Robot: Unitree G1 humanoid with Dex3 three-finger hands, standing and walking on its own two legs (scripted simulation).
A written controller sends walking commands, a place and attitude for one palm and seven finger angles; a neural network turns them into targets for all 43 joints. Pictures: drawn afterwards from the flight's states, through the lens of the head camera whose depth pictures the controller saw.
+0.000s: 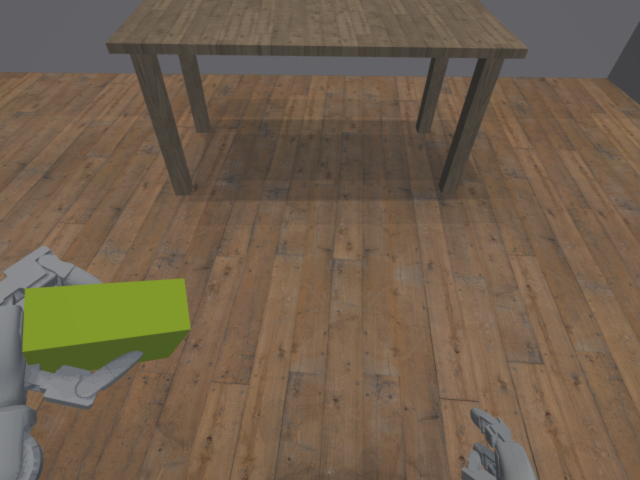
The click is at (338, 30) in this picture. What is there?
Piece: table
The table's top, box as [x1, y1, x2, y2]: [106, 0, 527, 58]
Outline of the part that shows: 106,42 109,53 524,58 527,51 527,48 477,0 144,0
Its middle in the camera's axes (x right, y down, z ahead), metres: -0.01 -0.93 +1.62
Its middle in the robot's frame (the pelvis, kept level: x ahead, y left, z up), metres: +1.83 +0.11 -0.06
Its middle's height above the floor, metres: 0.71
